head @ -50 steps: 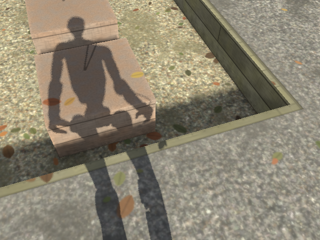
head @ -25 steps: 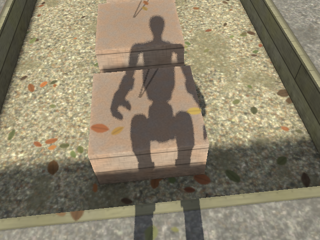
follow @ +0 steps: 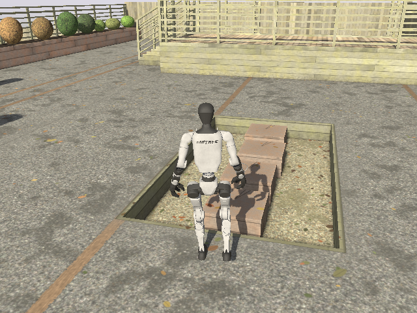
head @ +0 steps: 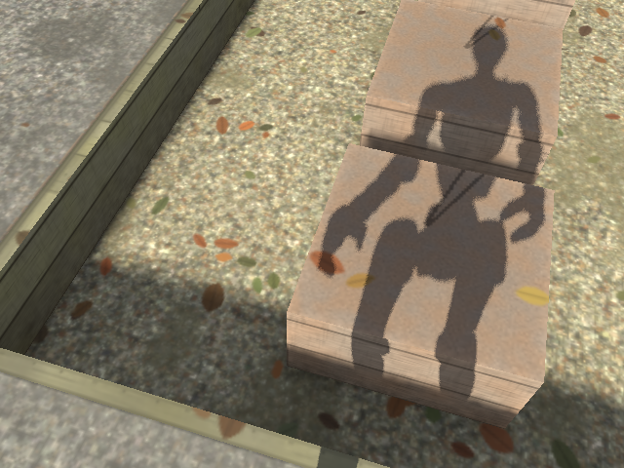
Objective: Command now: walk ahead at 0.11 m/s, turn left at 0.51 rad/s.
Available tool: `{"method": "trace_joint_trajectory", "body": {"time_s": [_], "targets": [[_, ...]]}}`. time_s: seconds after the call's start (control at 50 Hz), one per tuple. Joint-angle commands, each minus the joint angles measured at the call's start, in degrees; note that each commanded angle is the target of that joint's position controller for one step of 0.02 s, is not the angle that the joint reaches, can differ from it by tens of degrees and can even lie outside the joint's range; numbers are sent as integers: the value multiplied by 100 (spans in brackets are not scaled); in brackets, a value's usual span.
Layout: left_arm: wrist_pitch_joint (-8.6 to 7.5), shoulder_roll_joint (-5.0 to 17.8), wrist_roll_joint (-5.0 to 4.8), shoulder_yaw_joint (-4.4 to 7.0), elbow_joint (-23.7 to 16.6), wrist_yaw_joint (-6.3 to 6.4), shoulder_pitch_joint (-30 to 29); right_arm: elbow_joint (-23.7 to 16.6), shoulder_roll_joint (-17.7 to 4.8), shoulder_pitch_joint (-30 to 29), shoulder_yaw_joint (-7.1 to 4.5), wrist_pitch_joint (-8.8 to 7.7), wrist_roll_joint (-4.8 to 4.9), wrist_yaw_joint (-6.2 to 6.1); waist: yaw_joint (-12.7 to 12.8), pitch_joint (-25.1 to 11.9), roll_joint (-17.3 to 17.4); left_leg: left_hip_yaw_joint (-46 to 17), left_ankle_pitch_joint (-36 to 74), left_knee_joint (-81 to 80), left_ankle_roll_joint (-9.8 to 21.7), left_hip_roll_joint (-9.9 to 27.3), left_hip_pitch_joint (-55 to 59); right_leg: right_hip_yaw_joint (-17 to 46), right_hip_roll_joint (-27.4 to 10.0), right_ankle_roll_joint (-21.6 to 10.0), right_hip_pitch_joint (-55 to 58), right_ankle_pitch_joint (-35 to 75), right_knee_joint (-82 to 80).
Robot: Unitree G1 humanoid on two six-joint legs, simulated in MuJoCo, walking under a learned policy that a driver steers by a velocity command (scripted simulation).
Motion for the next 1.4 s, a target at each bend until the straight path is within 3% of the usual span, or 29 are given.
{"method": "trace_joint_trajectory", "body": {"time_s": [0.02, 0.08, 0.16, 0.24, 0.3, 0.36, 0.38, 0.4, 0.42, 0.46, 0.5, 0.56, 0.66, 0.74, 0.78, 0.8, 0.82, 0.84, 0.88, 0.94, 1.12, 1.18, 1.22, 1.24, 1.26, 1.28, 1.32, 1.36, 1.4], "targets": [[167, 621, 68, 163, -286, 21, 489, -223, -664, 323, -197, -68, -38, -53, 65, -895, 428, -1748, 2410, -1492, 837, 1476, 943, 218, -91, 17, -361, 547, -169], [273, 456, -7, 143, -156, -14, 557, -128, -718, 303, -200, -183, -91, -1, 144, -1155, 376, -1529, 2334, -1599, 716, 1380, 852, 229, 5, -21, -42, 806, -578], [362, 270, -74, 81, -55, -62, 243, -9, -308, 327, -5, -190, -124, 9, -22, -930, 633, -1389, 96, -2155, 488, 1317, 687, 319, -66, -88, 370, 1113, -1851], [323, 374, -131, 91, -69, -102, -107, 106, -541, 452, -41, -80, -176, -9, -264, -580, 797, -1448, -1142, -2209, 530, 1461, 646, 159, 223, -236, 764, 622, -2801], [218, 424, -145, 97, -123, -78, -143, 129, -696, 495, -98, -4, -136, -123, -293, -488, 634, -1601, -872, -1916, 672, 1688, 965, 75, 361, -397, 737, 279, -3248], [86, 258, -137, 41, -54, -55, 244, 168, -687, 459, -121, 22, -30, -271, -81, -550, 373, -1361, 135, -1288, 364, 1592, 996, 161, 386, -616, 1379, 1070, -4816], [22, 471, -59, 78, -106, -37, 315, 121, -603, 456, -114, 12, -16, -301, -110, -604, 49, -1087, 216, -717, 104, 1331, 820, 925, -56, -743, 1570, 1211, -5259], [-16, 1066, -89, 238, -206, -60, 87, -83, -376, 264, -70, -1, 29, -270, -283, -377, -952, -156, -471, -21, -243, 404, 246, 2362, -997, -1155, 1371, 2458, -5356], [-22, 1117, -106, 298, -195, -103, 220, -137, -502, -7, -84, 19, -41, -265, -60, -226, -1099, 52, -1422, 542, -425, 119, -292, 2843, -1414, -1556, 1572, 3525, -5466], [-23, 1014, -91, 313, -163, -70, 483, -111, -569, -59, -138, 84, -62, -211, 5, -458, -524, -283, -1989, 2011, -571, 156, -813, 2691, -1380, -1930, 2082, 4420, -5317], [23, 904, -143, 313, -264, -41, 118, -88, -571, 24, -140, 127, -48, -185, -204, -583, -440, -369, -1677, 2323, -691, 286, -902, 2196, -924, -1683, 2222, 4829, -5124], [87, 879, -132, 355, -328, -90, 131, -107, -510, -103, -100, 166, -40, -168, -96, -829, -491, -181, -1560, 2172, -871, 210, -774, 1952, -553, -1523, 2369, 5108, -4904], [172, 1071, -104, 488, -368, -102, 298, -310, -492, -391, -15, 173, 13, -182, 126, -886, -684, -215, -1534, 1278, -822, 236, -433, 2489, -549, -1530, 2271, 4436, -4781], [226, 1169, -109, 549, -542, -142, -148, -308, -575, -26, -2, 61, 40, -221, -52, -901, -799, -235, -1320, 80, -656, 100, 565, 2902, -353, -1243, 1744, 3953, -4737], [217, 1048, -202, 526, -662, -127, -448, -185, -672, 440, -33, -31, -41, -305, -325, -896, -540, -373, -412, -1351, -554, 379, 1716, 2765, 70, -743, 966, 2517, -4399], [194, 621, -210, 426, -714, -129, -141, -258, -1120, 462, -108, -62, -129, -357, -147, -973, 646, -1713, -809, -1938, -248, 1750, 2286, 2015, 656, -415, 246, 587, -3328], [217, 688, -120, 440, -798, -74, -40, -336, -1615, 236, -221, -43, -147, -303, -96, -725, 1809, -3036, 173, -2026, 423, 2766, 1898, 950, 1399, -253, -575, -771, -2294], [234, 1092, 24, 536, -641, -58, 2, -372, -1253, 300, -165, -35, -136, -252, -102, -688, 1061, -2752, 696, -1857, 743, 2826, 1672, 997, 916, -206, -501, -668, -1303], [278, 1036, -42, 560, -432, -149, 56, -473, -714, -196, -5, -58, -116, -216, 147, -475, 585, -1606, 1111, -1733, 564, 2121, 1323, 871, 779, -118, -356, 34, -637], [375, 931, -111, 502, -362, -278, 78, -448, -700, -141, -22, -104, -124, -234, 95, -676, 881, -755, 2007, -1526, 495, 1728, 1619, 528, 743, 63, -417, 443, -245], [469, 509, -128, 229, -657, -368, -603, -219, -900, 343, -195, -143, -157, -137, -274, -705, 1029, -391, 1179, -1374, 649, 2051, 1706, 119, 506, -66, 355, -20, -2433], [414, 554, -120, 181, -643, -365, -425, -141, -1048, 497, -252, -94, -166, -44, -285, -758, 1187, -519, -1055, -1595, 539, 2006, 1237, -218, 647, -384, 1210, 80, -3589], [295, 460, -76, 135, -304, -351, 282, -111, -873, 433, -208, 7, -74, -29, 120, -563, 643, -190, -2237, -1151, 173, 1681, 100, -257, 785, -682, 2749, 850, -5011], [210, 700, -8, 171, -121, -315, 824, -172, -470, 422, -104, 12, -113, -13, 324, -547, -499, 364, -2643, 128, -148, 1221, -842, 1140, -100, -795, 3535, -221, -5624], [145, 1483, -20, 341, -237, -297, 1167, -602, -178, -81, 15, 23, -133, 12, 566, -197, -1688, 748, -2826, 1447, -432, 474, -2294, 3810, -1758, -1403, 3280, -1964, -6525], [112, 1298, 58, 345, -173, -213, 1042, -616, -825, -468, -149, 11, -141, -1, 616, 394, -869, 5, -2074, 1903, -429, 825, -2336, 3710, -1810, -1733, 2583, -1587, -6616], [-8, 832, -14, 176, -205, -168, 474, -371, -890, -62, -192, -79, -56, 118, 81, 434, -693, -141, -1177, 1942, -502, 900, -2020, 2790, -1198, -1493, 2442, -876, -6615], [-173, 695, -29, 128, -177, -146, 414, -45, -896, 313, -226, -124, -186, 192, -27, 161, -669, 0, -620, 2110, -575, 892, -1705, 2031, -802, -1373, 2540, 276, -6626], [-279, 684, -53, 123, -53, -176, 592, 14, -780, 256, -211, -117, -169, 221, -48, 35, -482, 31, -235, 2129, -609, 907, -1647, 1677, -701, -1383, 2556, 977, -6584]]}}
